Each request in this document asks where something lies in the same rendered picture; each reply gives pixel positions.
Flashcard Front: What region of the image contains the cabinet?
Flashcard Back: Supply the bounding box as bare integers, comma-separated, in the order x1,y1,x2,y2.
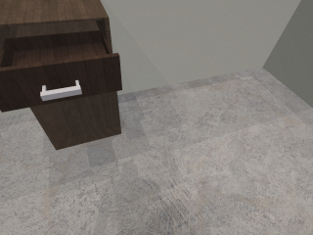
0,0,121,151

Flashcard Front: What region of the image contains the drawer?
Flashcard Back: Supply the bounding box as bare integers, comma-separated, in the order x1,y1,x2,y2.
0,30,122,113

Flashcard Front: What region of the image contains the handle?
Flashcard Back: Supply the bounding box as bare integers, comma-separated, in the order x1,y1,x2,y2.
40,80,82,101

